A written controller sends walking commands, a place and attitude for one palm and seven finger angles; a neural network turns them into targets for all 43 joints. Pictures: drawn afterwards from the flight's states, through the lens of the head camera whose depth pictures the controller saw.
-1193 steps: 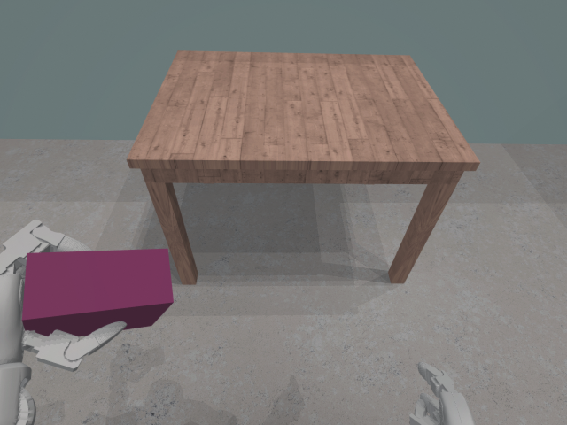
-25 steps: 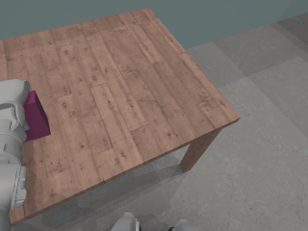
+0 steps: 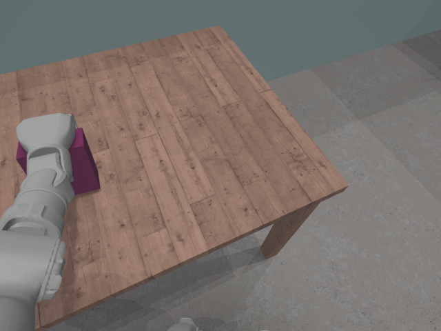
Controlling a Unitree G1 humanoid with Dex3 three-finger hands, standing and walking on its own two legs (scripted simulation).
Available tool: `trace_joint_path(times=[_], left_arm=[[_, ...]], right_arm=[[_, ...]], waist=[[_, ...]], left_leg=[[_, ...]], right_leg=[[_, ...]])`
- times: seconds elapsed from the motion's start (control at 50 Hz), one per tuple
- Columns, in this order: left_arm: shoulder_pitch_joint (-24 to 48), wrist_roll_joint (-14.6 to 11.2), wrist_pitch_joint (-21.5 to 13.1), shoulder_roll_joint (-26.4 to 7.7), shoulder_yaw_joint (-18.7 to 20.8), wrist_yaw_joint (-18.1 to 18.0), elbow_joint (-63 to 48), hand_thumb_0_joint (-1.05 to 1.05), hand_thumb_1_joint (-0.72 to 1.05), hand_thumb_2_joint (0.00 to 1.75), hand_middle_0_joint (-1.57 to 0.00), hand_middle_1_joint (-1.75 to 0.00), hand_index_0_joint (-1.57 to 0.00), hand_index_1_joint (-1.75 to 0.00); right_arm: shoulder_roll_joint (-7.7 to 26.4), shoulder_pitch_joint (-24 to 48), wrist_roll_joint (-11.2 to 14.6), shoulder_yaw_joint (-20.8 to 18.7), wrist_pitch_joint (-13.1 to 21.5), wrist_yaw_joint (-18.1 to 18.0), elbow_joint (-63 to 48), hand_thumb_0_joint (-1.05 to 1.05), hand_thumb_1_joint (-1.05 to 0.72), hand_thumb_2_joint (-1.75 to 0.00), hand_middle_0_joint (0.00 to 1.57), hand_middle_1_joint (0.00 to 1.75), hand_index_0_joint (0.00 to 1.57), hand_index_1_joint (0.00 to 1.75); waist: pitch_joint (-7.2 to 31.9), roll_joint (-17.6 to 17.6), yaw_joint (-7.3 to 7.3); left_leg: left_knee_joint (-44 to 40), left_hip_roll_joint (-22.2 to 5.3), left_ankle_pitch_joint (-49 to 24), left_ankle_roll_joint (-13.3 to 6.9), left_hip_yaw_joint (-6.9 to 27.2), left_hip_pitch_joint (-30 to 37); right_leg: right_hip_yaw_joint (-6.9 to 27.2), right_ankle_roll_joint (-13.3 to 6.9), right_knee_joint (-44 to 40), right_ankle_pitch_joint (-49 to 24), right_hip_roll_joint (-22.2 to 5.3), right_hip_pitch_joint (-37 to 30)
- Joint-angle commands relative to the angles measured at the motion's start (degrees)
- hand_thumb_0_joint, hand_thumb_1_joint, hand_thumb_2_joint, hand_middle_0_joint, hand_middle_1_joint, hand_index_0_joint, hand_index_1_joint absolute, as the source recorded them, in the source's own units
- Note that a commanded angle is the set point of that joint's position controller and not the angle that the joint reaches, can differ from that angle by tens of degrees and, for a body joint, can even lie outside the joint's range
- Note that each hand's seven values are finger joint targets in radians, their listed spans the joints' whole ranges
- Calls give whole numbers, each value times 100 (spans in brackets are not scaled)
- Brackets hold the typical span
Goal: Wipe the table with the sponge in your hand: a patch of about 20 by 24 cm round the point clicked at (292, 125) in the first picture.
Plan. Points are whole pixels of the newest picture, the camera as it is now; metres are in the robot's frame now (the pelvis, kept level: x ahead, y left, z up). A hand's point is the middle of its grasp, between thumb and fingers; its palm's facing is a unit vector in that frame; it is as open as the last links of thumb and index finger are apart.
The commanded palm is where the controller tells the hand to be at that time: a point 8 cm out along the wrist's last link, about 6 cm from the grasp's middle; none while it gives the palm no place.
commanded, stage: slide across to the middle lane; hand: left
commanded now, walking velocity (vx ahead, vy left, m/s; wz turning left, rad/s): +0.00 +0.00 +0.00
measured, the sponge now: (66, 172) +0.42 +0.33 -0.02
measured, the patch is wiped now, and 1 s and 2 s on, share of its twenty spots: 0.55 0.70 0.70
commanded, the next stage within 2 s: wipe back along the middle lane in 0.16 s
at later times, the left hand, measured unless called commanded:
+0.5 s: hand (77, 157) +0.43 +0.30 +0.02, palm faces -0.12 +0.02 -0.99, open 10.3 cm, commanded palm +0.40 +0.26 +0.05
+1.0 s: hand (83, 176) +0.39 +0.27 +0.02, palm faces -0.08 +0.00 -1.00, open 10.3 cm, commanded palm +0.35 +0.24 +0.04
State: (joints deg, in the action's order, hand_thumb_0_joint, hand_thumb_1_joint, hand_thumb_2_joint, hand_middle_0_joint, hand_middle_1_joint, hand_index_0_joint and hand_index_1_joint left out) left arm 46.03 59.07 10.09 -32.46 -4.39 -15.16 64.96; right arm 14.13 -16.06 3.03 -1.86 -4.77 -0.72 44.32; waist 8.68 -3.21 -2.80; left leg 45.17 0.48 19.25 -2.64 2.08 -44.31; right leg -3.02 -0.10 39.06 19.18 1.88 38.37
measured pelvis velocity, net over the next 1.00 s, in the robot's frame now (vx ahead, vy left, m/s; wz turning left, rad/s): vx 0.01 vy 0.00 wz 0.00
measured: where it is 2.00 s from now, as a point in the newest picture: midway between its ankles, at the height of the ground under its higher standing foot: outside the picture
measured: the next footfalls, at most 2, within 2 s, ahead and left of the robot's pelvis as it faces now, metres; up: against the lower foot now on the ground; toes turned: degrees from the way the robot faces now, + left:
none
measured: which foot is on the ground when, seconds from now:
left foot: down 0.00-1.00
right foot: down 0.00-1.00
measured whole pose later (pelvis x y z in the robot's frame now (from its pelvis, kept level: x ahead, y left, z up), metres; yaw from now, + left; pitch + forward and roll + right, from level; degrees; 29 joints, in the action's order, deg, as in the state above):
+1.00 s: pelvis +0.01 +0.00 +0.01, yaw +0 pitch +13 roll -3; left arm 31.2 57.6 20.6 -19.5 -8.9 -20.2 50.6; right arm 13.3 -10.9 4.1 -1.6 -10.6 0.6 40.9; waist 9.6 -2.8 0.3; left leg 40.8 1.1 19.0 -2.8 1.0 -34.5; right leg -1.9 -0.1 35.8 19.2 1.2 29.4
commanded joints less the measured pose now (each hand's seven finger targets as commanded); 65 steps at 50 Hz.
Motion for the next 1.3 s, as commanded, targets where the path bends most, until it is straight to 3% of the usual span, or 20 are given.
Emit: trace_joint_path(times=[0.0, 0.04, 0.12, 0.2, 0.26, 0.28, 0.34, 0.38, 0.42, 0.46, 0.52, 0.56, 0.62, 0.7, 0.94, 1.0, 1.04, 1.1, 1.22, 1.28], left_arm=[[1490, -31, -100, -537, 253, -155, -808, 0, 10, 130, -120, -160, -120, -160], [1418, -45, -44, -524, 294, -197, -914, 0, 10, 130, -120, -160, -120, -160], [1555, 56, 111, -817, 526, -326, -831, 0, 10, 130, -120, -160, -120, -160], [1555, 110, 137, -310, 109, -314, -925, 0, 10, 130, -120, -160, -120, -160], [1425, 54, 133, -263, 128, -292, -874, 0, 10, 130, -120, -160, -120, -160], [1229, 47, 132, -370, 253, -294, -858, 0, 10, 130, -120, -160, -120, -160], [806, -86, 94, 68, 46, -266, -1100, 0, 10, 130, -120, -160, -120, -160], [615, -37, 173, 75, 9, -261, -976, 0, 10, 130, -120, -160, -120, -160], [593, -69, 217, 159, 33, -289, -1063, 0, 10, 130, -120, -160, -120, -160], [455, -81, 293, 353, -160, -280, -1051, 0, 10, 130, -120, -160, -120, -160], [237, -90, 392, 213, 41, -306, -1000, 0, 10, 130, -120, -160, -120, -160], [109, -98, 456, 489, -215, -291, -1003, 0, 10, 130, -120, -160, -120, -160], [-159, -112, 488, 311, 25, -291, -1120, 0, 10, 130, -120, -160, -120, -160], [-455, -101, 634, 727, -331, -300, -1217, 0, 10, 130, -120, -160, -120, -160], [-575, -158, 1014, 1060, -593, -293, -1703, 0, 10, 130, -120, -160, -120, -160], [-1011, -146, 1045, 1079, -575, -277, -1787, 0, 10, 130, -120, -160, -120, -160], [-1087, -218, 1054, 1328, -755, -261, -2025, 0, 10, 130, -120, -160, -120, -160], [-1365, -232, 1142, 1177, -629, -261, -2060, 0, 10, 130, -120, -160, -120, -160], [-1568, -275, 1249, 1199, -624, -228, -2444, 0, 10, 130, -120, -160, -120, -160], [-1812, -277, 1316, 1463, -885, -185, -2599, 0, 10, 130, -120, -160, -120, -160]], right_arm=[[978, -427, -35, -305, -27, -6, -385, 0, -90, -90, 20, 30, 20, 30], [985, -382, -37, -302, -63, 20, -412, 0, -90, -90, 20, 30, 20, 30], [1010, -253, -15, -289, -113, 32, -411, 0, -90, -90, 20, 30, 20, 30], [968, -285, -32, -332, -117, 74, -416, 0, -90, -90, 20, 30, 20, 30], [974, -320, -46, -353, -120, 81, -381, 0, -90, -90, 20, 30, 20, 30], [975, -303, -41, -360, -142, 85, -386, 0, -90, -90, 20, 30, 20, 30], [940, -226, -45, -387, -151, 107, -432, 0, -90, -90, 20, 30, 20, 30], [941, -134, -8, -366, -206, 121, -442, 0, -90, -90, 20, 30, 20, 30], [921, -15, 15, -358, -219, 124, -449, 0, -90, -90, 20, 30, 20, 30], [911, -15, 9, -363, -238, 134, -475, 0, -90, -90, 20, 30, 20, 30], [933, 122, 20, -329, -289, 116, -506, 0, -90, -90, 20, 30, 20, 30], [896, 136, 29, -330, -301, 131, -566, 0, -90, -90, 20, 30, 20, 30], [911, 244, 33, -318, -328, 118, -626, 0, -90, -90, 20, 30, 20, 30], [861, 375, 45, -298, -375, 136, -753, 0, -90, -90, 20, 30, 20, 30], [799, 676, 68, -239, -434, 77, -943, 0, -90, -90, 20, 30, 20, 30], [778, 747, 73, -220, -442, 78, -1015, 0, -90, -90, 20, 30, 20, 30], [755, 814, 83, -221, -425, 97, -1066, 0, -90, -90, 20, 30, 20, 30], [767, 880, 97, -193, -423, 85, -1114, 0, -90, -90, 20, 30, 20, 30], [770, 1047, 130, -170, -388, 72, -1165, 0, -90, -90, 20, 30, 20, 30], [739, 1126, 137, -149, -363, 93, -1224, 0, -90, -90, 20, 30, 20, 30]], waist=[[1931, 81, -236], [1923, -59, -175], [1749, 160, -200], [1884, 36, -286], [1962, 26, -276], [1996, 121, -191], [2146, -7, -130], [1834, 221, -152], [1678, 73, -87], [1701, 144, -104], [1594, 242, 4], [1492, 308, -18], [1576, 321, 108], [1263, 401, 79], [1087, 286, 145], [1211, 421, 229], [1194, 238, 243], [1090, 488, 289], [1054, 442, 335], [948, 468, 324]], left_leg=[[-512, -188, -2081, 79, 229, 2375], [-515, -170, -2410, 88, 188, 2405], [-585, -134, -2267, 36, 88, 2108], [-533, -147, -2532, 45, 84, 2378], [-485, -144, -2632, 48, 73, 2421], [-494, -143, -2673, 52, 76, 2380], [-455, -169, -3079, 66, 89, 2651], [-519, -142, -2772, 59, 78, 2405], [-604, -148, -2683, 72, 114, 2410], [-599, -138, -2606, 58, 94, 2442], [-691, -128, -2431, 76, 107, 2290], [-709, -117, -2286, 68, 94, 2276], [-726, -122, -2349, 76, 98, 2283], [-785, -120, -2068, 91, 102, 2232], [-929, -101, -1719, 131, 200, 2390], [-904, -73, -1816, 130, 174, 2367], [-910, -84, -1878, 151, 197, 2474], [-941, -47, -1695, 116, 153, 2320], [-971, -21, -1759, 122, 145, 2374], [-953, -10, -1790, 109, 122, 2390]], right_leg=[[54, -300, -524, -1582, 183, -443], [45, -314, -493, -1929, 170, -618], [145, -284, -545, -2216, 102, -923], [124, -272, -543, -2356, 107, -839], [120, -274, -538, -2449, 110, -858], [130, -285, -522, -2529, 99, -989], [109, -289, -503, -2703, 110, -1039], [108, -283, -556, -2595, 101, -1049], [109, -318, -572, -2410, 98, -963], [75, -313, -593, -2355, 104, -973], [87, -338, -582, -2251, 99, -1059], [35, -329, -619, -2113, 99, -1021], [101, -361, -596, -2196, 91, -1149], [30, -356, -648, -1846, 112, -980], [-27, -415, -688, -1331, 148, -940], [3, -421, -674, -1512, 137, -1107], [-33, -431, -643, -1429, 158, -1055], [18, -416, -708, -1499, 136, -1225], [63, -434, -690, -1665, 132, -1378], [47, -423, -689, -1721, 123, -1358]])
